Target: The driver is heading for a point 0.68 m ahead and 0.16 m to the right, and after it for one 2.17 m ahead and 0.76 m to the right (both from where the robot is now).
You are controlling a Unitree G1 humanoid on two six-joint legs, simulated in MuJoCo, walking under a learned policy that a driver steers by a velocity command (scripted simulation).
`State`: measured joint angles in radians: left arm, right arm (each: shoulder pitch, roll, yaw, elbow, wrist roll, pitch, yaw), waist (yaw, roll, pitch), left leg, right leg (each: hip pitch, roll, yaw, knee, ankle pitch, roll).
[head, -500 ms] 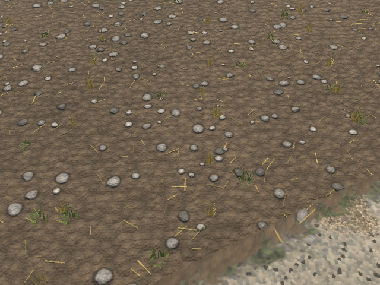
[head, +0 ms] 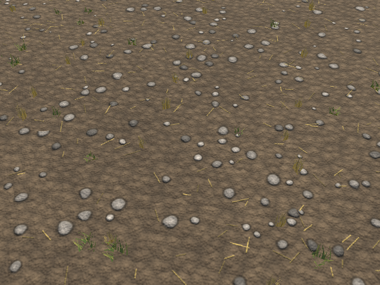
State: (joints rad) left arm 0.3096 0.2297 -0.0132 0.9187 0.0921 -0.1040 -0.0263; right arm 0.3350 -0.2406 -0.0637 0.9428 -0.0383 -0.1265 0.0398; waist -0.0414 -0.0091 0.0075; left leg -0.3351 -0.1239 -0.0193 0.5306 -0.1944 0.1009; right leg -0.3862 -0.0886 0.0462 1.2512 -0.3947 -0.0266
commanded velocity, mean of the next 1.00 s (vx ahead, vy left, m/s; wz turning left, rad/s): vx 0.43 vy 0.00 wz -0.30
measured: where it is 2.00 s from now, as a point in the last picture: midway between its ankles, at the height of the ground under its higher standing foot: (243, 259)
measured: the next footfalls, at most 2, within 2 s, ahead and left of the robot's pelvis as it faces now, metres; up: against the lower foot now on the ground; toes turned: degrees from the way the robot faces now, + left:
right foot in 0.52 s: +0.50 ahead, -0.24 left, -0.19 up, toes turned -12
left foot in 0.92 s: +0.79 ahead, -0.12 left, -0.19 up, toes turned -26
